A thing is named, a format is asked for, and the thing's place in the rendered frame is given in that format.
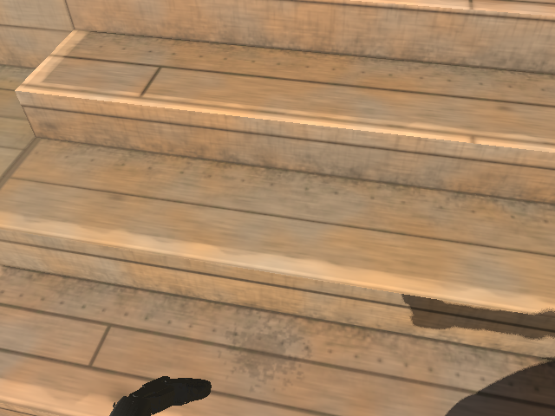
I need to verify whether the left robot hand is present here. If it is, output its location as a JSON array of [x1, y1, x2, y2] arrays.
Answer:
[[109, 376, 212, 416]]

